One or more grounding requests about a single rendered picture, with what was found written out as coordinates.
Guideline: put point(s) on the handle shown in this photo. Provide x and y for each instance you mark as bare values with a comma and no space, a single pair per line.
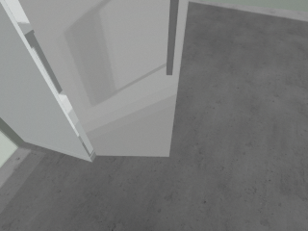
172,26

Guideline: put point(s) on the fridge door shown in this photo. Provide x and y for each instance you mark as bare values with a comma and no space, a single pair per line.
110,57

